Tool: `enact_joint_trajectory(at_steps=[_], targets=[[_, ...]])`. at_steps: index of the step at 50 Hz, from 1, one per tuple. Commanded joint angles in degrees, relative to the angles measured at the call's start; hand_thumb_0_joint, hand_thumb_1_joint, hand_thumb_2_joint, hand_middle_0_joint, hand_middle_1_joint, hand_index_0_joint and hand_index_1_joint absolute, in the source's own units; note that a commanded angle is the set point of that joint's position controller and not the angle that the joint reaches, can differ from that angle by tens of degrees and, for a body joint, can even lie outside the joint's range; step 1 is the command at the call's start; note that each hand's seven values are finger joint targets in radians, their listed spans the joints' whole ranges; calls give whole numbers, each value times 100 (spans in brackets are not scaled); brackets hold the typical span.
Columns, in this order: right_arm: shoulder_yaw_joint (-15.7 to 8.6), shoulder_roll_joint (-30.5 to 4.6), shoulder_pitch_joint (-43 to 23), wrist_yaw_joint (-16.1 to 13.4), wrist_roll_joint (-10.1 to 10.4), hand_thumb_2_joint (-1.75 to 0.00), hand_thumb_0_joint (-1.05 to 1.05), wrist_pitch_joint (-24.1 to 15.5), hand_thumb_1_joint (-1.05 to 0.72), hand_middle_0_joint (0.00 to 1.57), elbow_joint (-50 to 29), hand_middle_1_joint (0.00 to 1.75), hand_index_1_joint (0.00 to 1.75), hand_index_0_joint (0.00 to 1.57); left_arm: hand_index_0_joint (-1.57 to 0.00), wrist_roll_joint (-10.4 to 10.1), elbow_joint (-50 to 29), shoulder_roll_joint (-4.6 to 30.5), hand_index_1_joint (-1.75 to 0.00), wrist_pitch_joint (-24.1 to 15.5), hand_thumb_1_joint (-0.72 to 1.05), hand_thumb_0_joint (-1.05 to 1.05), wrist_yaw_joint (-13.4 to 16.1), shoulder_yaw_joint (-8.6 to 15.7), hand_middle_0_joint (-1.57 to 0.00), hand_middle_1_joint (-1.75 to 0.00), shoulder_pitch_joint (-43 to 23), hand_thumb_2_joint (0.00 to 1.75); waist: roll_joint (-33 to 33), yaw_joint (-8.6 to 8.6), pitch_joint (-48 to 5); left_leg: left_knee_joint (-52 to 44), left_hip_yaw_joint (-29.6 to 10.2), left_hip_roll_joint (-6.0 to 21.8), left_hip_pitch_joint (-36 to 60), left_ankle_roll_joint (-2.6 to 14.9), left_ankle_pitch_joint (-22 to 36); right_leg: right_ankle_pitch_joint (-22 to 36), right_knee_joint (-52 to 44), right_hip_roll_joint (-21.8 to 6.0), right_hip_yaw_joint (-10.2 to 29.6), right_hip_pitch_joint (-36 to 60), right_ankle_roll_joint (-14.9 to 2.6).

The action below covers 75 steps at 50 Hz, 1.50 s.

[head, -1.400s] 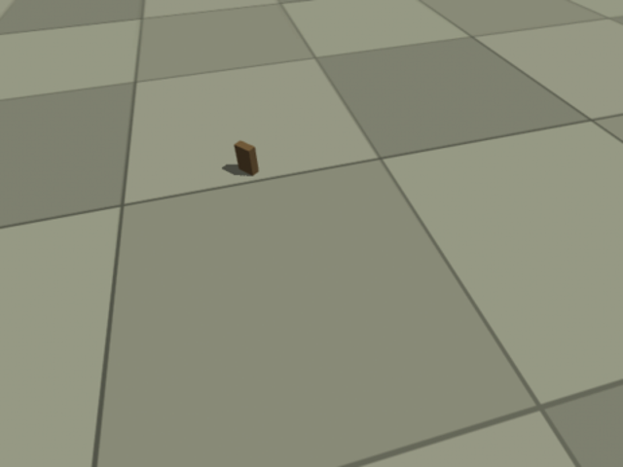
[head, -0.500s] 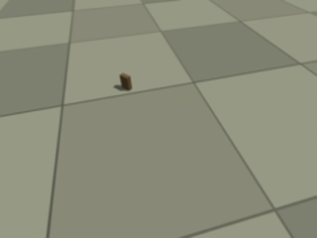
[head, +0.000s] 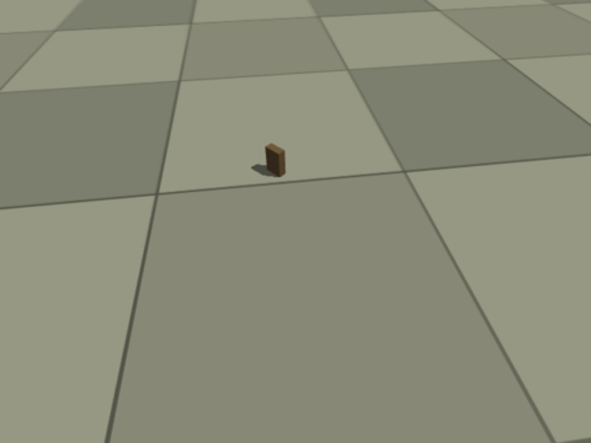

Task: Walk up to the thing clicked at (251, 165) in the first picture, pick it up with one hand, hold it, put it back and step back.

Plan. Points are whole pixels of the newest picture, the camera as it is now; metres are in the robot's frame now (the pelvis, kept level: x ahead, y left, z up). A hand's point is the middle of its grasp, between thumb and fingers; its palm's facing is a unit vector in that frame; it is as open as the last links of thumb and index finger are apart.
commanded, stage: walk up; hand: left
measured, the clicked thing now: (275, 160) +1.64 +0.22 -0.70
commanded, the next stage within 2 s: none
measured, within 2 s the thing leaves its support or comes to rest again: neither
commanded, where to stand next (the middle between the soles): +1.32 +0.00 m, yaw +1 degrees
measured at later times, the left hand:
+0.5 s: hand (147, 328) +0.35 +0.31 -0.13, palm faces -0.08 -0.92 -0.38, open 7.4 cm
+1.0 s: hand (187, 267) +0.52 +0.29 -0.16, palm faces +0.04 -0.94 -0.35, open 7.4 cm
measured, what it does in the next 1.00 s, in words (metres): walks ahead: left foot, then right foot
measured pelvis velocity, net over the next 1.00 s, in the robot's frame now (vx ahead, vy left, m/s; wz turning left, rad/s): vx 0.52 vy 0.01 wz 0.03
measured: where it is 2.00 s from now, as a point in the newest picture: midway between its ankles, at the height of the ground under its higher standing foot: (316, 273)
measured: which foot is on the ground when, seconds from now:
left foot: up 0.00-0.06, down 0.08-0.58, up 0.60-1.00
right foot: down 0.00-0.10, up 0.12-0.52, down 0.54-1.00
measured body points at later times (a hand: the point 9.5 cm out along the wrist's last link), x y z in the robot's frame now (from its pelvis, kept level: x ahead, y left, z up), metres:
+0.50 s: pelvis +0.23 +0.03 -0.01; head +0.24 +0.02 +0.44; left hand +0.35 +0.36 -0.10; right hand +0.23 -0.29 -0.13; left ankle +0.13 +0.17 -0.74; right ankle +0.39 -0.12 -0.72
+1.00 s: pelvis +0.52 +0.01 -0.02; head +0.53 +0.03 +0.43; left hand +0.51 +0.34 -0.14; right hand +0.65 -0.31 -0.11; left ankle +0.64 +0.13 -0.74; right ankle +0.40 -0.11 -0.74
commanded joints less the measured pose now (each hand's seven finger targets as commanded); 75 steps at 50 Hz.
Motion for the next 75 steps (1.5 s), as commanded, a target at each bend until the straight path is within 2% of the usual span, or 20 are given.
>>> enact_joint_trajectory(at_steps=[1,4,6,7,12,23,27,28,29,30,35,46,49,50,52,53,58,71,74,75], targets=[[-353,-1022,-149,58,36,-90,0,-236,-90,20,-598,30,30,20,-20,-58,-754,1627,-30,-179,90,0,25,295,-20,-30,-1168,90,-959,-476,477,-840,162,193,498,-92,1108,-1330,-911,-1195,758,-1129,-840],[-538,-1187,1095,-41,-18,-90,0,-240,-90,20,-252,30,30,20,-20,-99,-707,1210,-30,-115,90,0,-38,162,-20,-30,-782,90,338,-1027,-247,-1086,602,-355,3306,154,1247,-373,1448,-486,-243,-2696,-611],[-695,-2066,1603,-194,-116,-90,0,-305,-90,20,-425,30,30,20,-20,-114,-859,684,-30,-89,90,0,-25,-40,-20,-30,-454,90,1904,-1170,-465,-3014,-3568,1718,3379,856,-2616,-1638,4560,519,315,-4275,-280],[-686,-2236,864,-149,70,-90,0,-304,-90,20,-681,30,30,20,-20,-116,-852,1328,-30,-64,90,0,12,66,-20,-30,-580,90,1144,-963,-137,-3550,-4238,2219,2447,1382,-3177,-1393,4712,69,850,-3885,-305],[-339,-1476,180,-202,172,-90,0,-443,-90,20,-910,30,30,20,-20,-247,-483,1396,-30,-94,90,0,-83,89,-20,-30,-109,90,413,-322,493,-3197,-1453,1311,1213,967,-584,63,3661,-579,812,-3173,-84],[-338,-1523,550,-189,151,-90,0,-510,-90,20,-1029,30,30,20,-20,-183,-996,997,-30,-91,90,0,-304,149,-20,-30,-1363,90,381,-533,612,-3088,-323,1129,1163,951,1026,1453,1392,-407,117,-2263,-83],[-269,-1337,595,-268,124,-90,0,-433,-90,20,-1139,30,30,20,-20,-174,-682,1147,-30,-155,90,0,-167,293,-20,-30,-162,90,-318,165,-448,-502,352,693,1175,606,3314,761,906,100,-296,-148,-331],[-154,-1035,880,-266,117,-90,0,-426,-90,20,-1151,30,30,20,-20,-140,-499,1454,-30,-196,90,0,-84,441,-20,-30,665,90,-1104,475,-997,1121,605,312,297,424,2580,109,751,-196,187,1127,-445],[11,-584,1158,-267,164,-90,0,-437,-90,20,-1290,30,30,20,-20,-111,-519,1891,-30,-238,90,0,-6,555,-20,-30,1075,90,-2236,463,-1157,2414,461,-420,-1183,189,-230,-687,211,-1635,2543,2057,-773],[-111,-1137,1069,-336,184,-90,0,-407,-90,20,-1220,30,30,20,-20,-240,-613,2046,-30,-226,90,0,28,537,-20,-30,861,90,-1821,457,-1084,2908,139,-348,-1780,155,-531,-902,-515,-2312,4063,2006,-1312],[-77,-1018,906,-233,255,-90,0,-354,-90,20,-963,30,30,20,-20,-332,-925,1330,-30,-286,90,0,124,277,-20,-30,-191,90,-1037,-196,76,2251,-389,259,-880,226,840,1122,-522,-1231,1317,-472,-957],[-195,-828,-322,57,93,-90,0,-308,-90,20,-1394,30,30,20,-20,-189,-1198,1484,-30,-372,90,0,44,247,-20,-30,-20,90,-632,-85,250,-669,396,217,191,7,2235,903,-587,-1192,337,-1044,-955],[-299,-979,321,2,25,-90,0,-324,-90,20,-1226,30,30,20,-20,-206,-1247,1525,-30,-305,90,0,88,227,-20,-30,-129,90,-227,-514,-80,-994,541,13,1173,169,1859,1689,448,-1152,224,-1058,-866],[-393,-1234,1003,-56,-58,-90,0,-357,-90,20,-1027,30,30,20,-20,-204,-1283,1280,-30,-273,90,0,115,135,-20,-30,40,90,404,-801,-550,-1051,368,-32,2168,368,1387,2040,1809,-816,-1,-1373,-712],[-554,-1830,1551,-216,-128,-90,0,-414,-90,20,-1118,30,30,20,-20,-309,-1276,583,-30,-205,90,0,136,-111,-20,-30,714,90,1887,-832,-1037,-2085,-3242,1914,3684,932,-93,-1345,4544,486,205,-3515,-256],[-596,-1965,1348,-231,108,-90,0,-406,-90,20,-1215,30,30,20,-20,-317,-1147,1330,-30,-135,90,0,238,52,-20,-30,720,90,1134,-870,-1105,-2465,-3994,2334,3638,1471,-228,-1268,4943,230,713,-3740,-363],[-259,-1240,677,-317,251,-90,0,-501,-90,20,-1318,30,30,20,-20,-365,-946,1107,-30,-121,90,0,135,31,-20,-30,516,90,424,-376,30,-2464,-849,1353,1564,776,3278,-67,4307,-212,1023,-2812,-161],[-298,-1352,626,-282,161,-90,0,-438,-90,20,-1498,30,30,20,-20,-191,-1229,848,-30,-95,90,0,-155,104,-20,-30,-582,90,554,-481,118,-2219,128,1099,1545,904,2370,1157,1269,-189,6,-1967,-137],[-170,-1047,787,-313,158,-90,0,-393,-90,20,-1581,30,30,20,-20,-172,-889,1227,-30,-209,90,0,-32,302,-20,-30,377,90,-484,35,-504,-247,363,764,825,599,2411,727,820,-47,163,23,-322],[-39,-701,1095,-291,165,-90,0,-397,-90,20,-1591,30,30,20,-20,-140,-787,1569,-30,-260,90,0,51,438,-20,-30,992,90,-1575,279,-927,1225,693,223,159,403,1419,-211,316,-775,1171,752,-419]])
